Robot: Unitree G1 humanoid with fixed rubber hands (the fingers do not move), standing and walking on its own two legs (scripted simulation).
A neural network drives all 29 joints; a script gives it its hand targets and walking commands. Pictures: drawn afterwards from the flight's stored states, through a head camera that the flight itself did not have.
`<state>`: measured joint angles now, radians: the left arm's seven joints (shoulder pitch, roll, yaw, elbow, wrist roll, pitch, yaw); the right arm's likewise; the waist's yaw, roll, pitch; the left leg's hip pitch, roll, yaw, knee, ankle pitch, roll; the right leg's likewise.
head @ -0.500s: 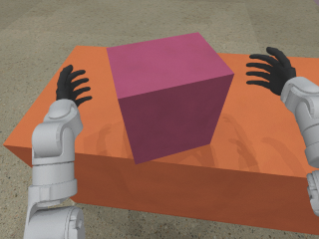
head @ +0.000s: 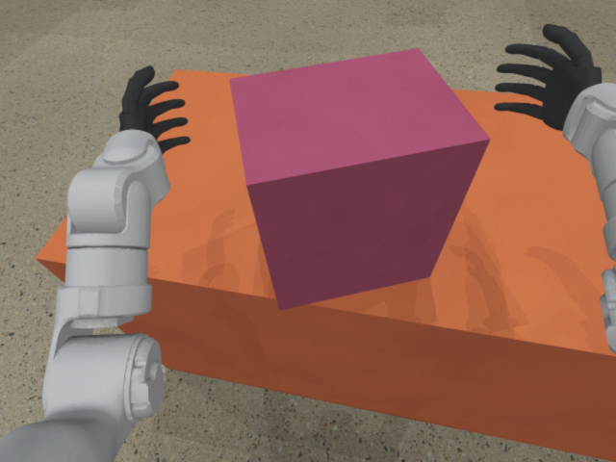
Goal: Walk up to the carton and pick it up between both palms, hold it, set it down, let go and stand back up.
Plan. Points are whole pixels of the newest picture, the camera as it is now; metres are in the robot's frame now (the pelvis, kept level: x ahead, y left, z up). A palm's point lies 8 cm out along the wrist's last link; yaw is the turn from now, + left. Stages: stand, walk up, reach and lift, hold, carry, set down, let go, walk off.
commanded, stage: reach and lift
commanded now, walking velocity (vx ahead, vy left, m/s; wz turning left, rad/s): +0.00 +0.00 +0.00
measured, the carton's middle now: (342, 190) +0.47 +0.06 +0.06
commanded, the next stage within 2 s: none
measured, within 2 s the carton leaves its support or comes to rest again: neither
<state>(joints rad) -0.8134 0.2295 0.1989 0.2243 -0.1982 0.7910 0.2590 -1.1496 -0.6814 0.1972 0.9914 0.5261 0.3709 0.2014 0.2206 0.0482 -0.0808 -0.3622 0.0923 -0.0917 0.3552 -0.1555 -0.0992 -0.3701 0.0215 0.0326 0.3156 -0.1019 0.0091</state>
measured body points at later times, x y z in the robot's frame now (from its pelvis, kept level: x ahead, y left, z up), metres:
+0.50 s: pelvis +0.01 +0.00 +0.00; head +0.07 -0.01 +0.45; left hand +0.41 +0.29 +0.20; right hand +0.55 -0.15 +0.22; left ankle +0.01 +0.18 -0.74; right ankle +0.03 -0.13 -0.74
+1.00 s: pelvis +0.00 +0.00 +0.00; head +0.09 -0.02 +0.44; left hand +0.41 +0.26 +0.10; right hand +0.54 -0.13 +0.11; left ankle +0.01 +0.18 -0.74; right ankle +0.03 -0.13 -0.74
